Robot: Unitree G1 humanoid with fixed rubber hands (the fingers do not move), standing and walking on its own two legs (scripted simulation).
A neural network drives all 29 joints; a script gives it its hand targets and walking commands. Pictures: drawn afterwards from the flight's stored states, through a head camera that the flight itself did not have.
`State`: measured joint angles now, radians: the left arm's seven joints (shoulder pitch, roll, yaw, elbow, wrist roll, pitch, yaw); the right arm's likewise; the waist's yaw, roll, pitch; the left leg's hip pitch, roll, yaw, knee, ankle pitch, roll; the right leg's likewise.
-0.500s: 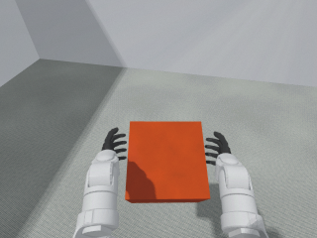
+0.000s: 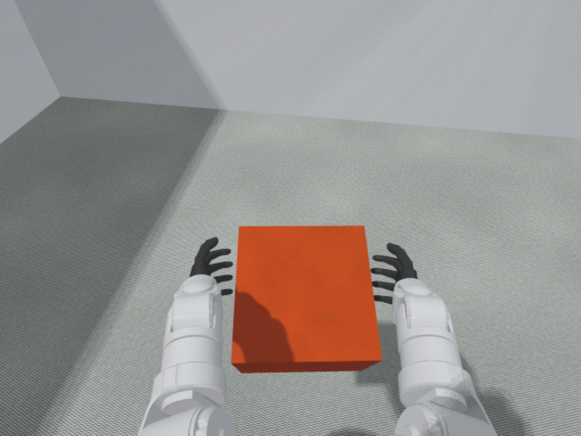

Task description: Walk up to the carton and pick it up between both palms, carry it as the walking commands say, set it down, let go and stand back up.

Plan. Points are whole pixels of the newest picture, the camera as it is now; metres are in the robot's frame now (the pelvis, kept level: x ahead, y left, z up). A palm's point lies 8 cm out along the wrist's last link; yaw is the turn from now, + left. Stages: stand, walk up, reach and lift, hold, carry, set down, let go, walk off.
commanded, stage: set down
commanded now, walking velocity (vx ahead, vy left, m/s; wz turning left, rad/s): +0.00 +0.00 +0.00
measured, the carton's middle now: (301, 300) +0.35 +0.00 -0.07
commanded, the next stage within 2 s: none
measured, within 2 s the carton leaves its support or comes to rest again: neither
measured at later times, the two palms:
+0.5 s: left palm (212, 309) +0.33 +0.16 -0.07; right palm (383, 300) +0.36 -0.14 -0.07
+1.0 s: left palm (216, 318) +0.36 +0.17 -0.15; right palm (365, 313) +0.38 -0.13 -0.16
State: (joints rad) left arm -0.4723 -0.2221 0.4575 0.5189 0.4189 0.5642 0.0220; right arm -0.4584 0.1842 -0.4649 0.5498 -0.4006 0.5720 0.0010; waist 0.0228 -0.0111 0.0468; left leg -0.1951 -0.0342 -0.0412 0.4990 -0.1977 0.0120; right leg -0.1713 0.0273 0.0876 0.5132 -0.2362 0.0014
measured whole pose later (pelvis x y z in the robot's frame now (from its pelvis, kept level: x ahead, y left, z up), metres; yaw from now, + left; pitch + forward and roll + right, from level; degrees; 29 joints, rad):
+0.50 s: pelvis +0.01 -0.02 -0.02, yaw +1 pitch +17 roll +0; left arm -0.40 -0.20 0.43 0.45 0.34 0.28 -0.01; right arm -0.42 0.20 -0.37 0.50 -0.29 0.28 -0.07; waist 0.06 -0.02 -0.04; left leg -0.73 -0.01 -0.06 0.65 -0.23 -0.02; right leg -0.71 0.06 0.06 0.69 -0.27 -0.02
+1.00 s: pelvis -0.03 -0.02 -0.11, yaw +0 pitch +32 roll +0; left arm -0.68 -0.18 0.54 0.44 0.35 0.33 -0.01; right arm -0.68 0.21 -0.49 0.48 -0.31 0.30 -0.07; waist 0.05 -0.03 -0.12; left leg -1.33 -0.03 -0.06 1.10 -0.33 -0.03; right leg -1.31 0.07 0.05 1.13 -0.37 0.00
